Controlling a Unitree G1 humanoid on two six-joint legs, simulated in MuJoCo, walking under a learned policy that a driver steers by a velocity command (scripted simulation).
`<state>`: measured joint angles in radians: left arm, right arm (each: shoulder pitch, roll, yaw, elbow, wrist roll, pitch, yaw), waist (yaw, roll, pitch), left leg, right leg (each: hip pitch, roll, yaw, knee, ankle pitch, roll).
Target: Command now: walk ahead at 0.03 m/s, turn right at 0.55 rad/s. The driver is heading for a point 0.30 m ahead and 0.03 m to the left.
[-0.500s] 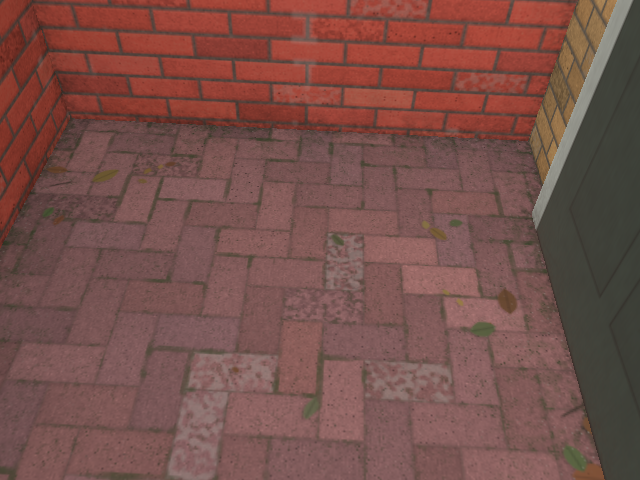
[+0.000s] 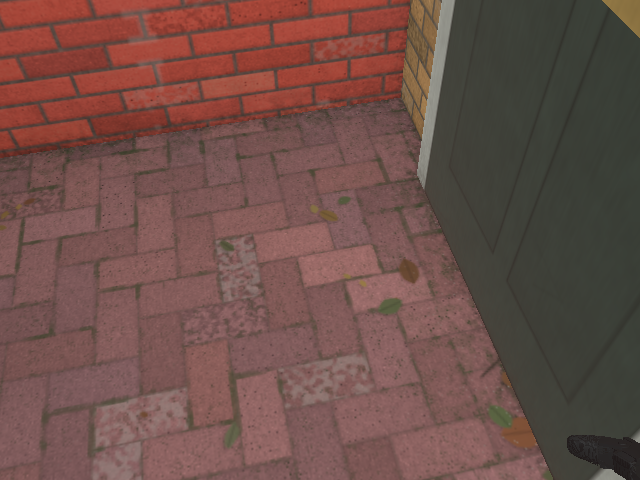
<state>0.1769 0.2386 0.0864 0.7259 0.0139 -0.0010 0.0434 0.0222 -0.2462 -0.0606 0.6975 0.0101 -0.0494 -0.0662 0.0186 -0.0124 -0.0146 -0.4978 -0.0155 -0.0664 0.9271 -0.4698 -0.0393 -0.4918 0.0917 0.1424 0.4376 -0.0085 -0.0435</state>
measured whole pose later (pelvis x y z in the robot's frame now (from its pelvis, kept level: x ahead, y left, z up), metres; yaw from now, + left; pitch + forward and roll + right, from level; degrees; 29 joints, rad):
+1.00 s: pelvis +0.08 +0.08 +0.00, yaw -8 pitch +4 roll +0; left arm 0.20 0.22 0.06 0.82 0.06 -0.12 -0.01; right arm 0.35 -0.17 -0.04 0.78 -0.06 -0.14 0.01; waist -0.04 -0.03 -0.10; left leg -0.24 -0.01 0.04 0.54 -0.38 0.04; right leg -0.62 0.04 0.11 1.33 -0.33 -0.10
